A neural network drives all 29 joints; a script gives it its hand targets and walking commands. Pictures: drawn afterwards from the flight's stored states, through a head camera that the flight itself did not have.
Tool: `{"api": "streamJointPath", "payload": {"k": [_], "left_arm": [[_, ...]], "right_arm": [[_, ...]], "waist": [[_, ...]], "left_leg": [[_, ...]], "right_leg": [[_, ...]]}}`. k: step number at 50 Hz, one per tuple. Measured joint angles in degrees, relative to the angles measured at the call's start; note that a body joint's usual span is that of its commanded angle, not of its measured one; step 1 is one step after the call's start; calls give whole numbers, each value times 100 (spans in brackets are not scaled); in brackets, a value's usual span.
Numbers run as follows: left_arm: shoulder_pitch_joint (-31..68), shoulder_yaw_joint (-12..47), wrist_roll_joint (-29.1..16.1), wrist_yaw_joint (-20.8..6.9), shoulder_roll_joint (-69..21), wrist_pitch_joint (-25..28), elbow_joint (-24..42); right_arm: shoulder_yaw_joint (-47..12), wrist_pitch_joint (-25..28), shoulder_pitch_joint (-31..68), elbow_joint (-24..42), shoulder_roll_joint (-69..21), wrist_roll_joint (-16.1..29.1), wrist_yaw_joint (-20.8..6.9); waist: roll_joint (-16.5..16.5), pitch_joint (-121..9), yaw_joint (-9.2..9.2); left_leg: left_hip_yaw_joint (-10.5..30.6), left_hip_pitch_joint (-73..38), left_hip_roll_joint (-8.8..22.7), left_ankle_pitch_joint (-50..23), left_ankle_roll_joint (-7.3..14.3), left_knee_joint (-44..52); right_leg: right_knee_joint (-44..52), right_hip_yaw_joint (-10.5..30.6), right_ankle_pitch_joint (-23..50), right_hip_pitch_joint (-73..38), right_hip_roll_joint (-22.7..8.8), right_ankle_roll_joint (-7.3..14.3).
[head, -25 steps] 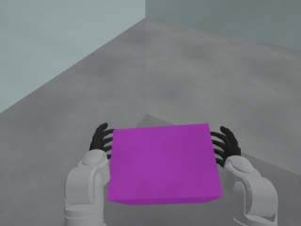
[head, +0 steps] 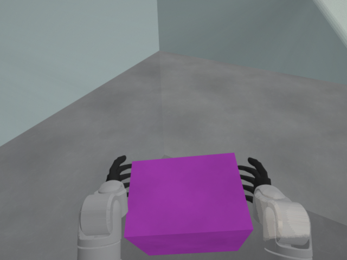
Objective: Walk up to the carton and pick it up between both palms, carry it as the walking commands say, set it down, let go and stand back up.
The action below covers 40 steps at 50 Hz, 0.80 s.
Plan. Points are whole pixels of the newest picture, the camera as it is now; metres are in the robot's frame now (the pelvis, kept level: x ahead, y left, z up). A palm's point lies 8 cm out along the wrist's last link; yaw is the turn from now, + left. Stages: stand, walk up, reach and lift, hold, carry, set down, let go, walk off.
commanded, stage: carry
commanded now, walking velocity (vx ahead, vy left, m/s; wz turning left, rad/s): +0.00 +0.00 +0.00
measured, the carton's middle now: (187, 208) +0.24 +0.00 +0.03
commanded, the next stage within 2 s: none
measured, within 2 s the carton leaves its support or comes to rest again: neither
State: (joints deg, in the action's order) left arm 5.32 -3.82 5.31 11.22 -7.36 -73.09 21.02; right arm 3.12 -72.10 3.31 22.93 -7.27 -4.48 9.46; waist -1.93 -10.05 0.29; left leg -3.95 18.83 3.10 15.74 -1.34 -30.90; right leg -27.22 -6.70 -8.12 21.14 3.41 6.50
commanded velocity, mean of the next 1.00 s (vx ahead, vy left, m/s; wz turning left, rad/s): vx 0.00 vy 0.00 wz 0.00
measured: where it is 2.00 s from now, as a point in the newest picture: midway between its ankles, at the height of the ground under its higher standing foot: outside the picture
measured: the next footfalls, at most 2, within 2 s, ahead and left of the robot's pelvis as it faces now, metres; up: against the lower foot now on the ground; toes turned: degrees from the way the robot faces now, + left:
right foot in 0.94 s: +0.06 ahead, -0.13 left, +0.00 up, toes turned +6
left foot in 1.12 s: +0.04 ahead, +0.09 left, +0.00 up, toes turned -2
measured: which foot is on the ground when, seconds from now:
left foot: down 0.00-0.94, up 0.96-1.00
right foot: down 0.00-0.84, up 0.86-0.92, down 0.94-1.00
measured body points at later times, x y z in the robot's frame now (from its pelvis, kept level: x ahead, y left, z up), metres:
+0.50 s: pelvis -0.02 -0.03 +0.01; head -0.05 -0.02 +0.46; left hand +0.25 +0.12 +0.09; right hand +0.23 -0.19 +0.10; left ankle +0.03 +0.14 -0.73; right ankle +0.07 -0.04 -0.73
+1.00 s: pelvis -0.04 -0.06 -0.03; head -0.05 -0.09 +0.42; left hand +0.27 +0.09 +0.05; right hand +0.25 -0.21 +0.01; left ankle +0.02 +0.13 -0.72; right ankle +0.02 -0.14 -0.73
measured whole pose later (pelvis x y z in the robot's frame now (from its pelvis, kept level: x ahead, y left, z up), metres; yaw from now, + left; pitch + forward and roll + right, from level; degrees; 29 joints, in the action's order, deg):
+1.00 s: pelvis -0.04 -0.06 -0.03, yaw +2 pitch -1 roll +1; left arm 14.3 -7.3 8.6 8.3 -8.6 -54.3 2.4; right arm 6.6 -56.6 8.6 7.3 -7.0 -7.4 8.1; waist 3.6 -0.8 -1.0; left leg 1.4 27.9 5.6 24.3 -2.1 -49.2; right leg -46.6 -1.9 -19.9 25.2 1.8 2.4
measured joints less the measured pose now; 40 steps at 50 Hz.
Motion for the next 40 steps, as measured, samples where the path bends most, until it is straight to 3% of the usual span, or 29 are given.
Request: {"api": "streamJointPath", "payload": {"k": [6,18,26,30,34,36,38,40], "left_arm": [[139,-60,-12,-8,-9,-31,-179],[208,-87,53,-16,-15,29,-272],[215,-66,83,-25,-14,127,-190],[428,-182,246,-119,-37,467,-888],[525,-279,261,-144,-51,733,-1017],[553,-241,223,-153,-54,844,-890],[628,-235,358,-233,-66,1052,-1199],[752,-321,462,-275,-92,1241,-1691]], "right_arm": [[34,-37,51,-94,-1,-47,-13],[74,61,140,-264,-4,-22,-21],[54,193,144,-228,-4,-37,-44],[176,530,336,-931,-14,-174,-152],[191,792,465,-1103,-25,-217,-174],[223,837,495,-906,-29,-222,-173],[296,1042,508,-1187,-29,-304,-263],[358,1235,531,-1665,-32,-383,-303]], "waist": [[50,-85,5],[-45,158,-109],[-133,350,-136],[-160,345,-105],[-197,513,-71],[-149,620,-119],[-95,612,-116],[-106,629,-70]], "left_leg": [[26,-65,43,67,28,106],[6,-180,131,77,90,326],[-61,-290,162,117,106,552],[-95,-338,190,259,159,589],[-209,-421,213,139,127,735],[-161,-234,205,211,15,395],[-104,-81,211,661,124,55],[-225,-145,196,900,322,107]], "right_leg": [[207,-30,95,-109,54,-25],[498,-23,241,-233,139,-408],[658,28,314,-282,157,-844],[782,55,364,-347,182,-1020],[526,127,274,-203,152,-1627],[135,56,99,-19,109,-1405],[165,-4,70,-38,132,-1109],[450,-31,208,-175,157,-1310]]}}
